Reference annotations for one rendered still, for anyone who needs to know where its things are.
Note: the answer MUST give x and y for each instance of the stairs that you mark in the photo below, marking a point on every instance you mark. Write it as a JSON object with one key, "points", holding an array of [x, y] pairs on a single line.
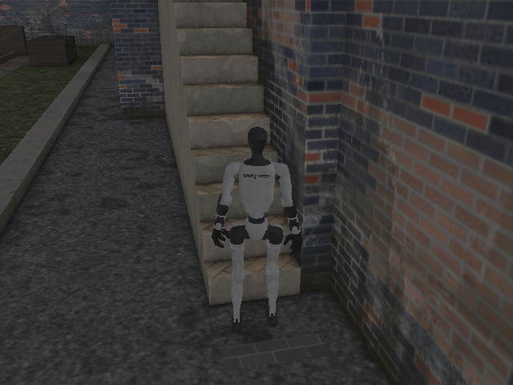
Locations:
{"points": [[212, 99]]}

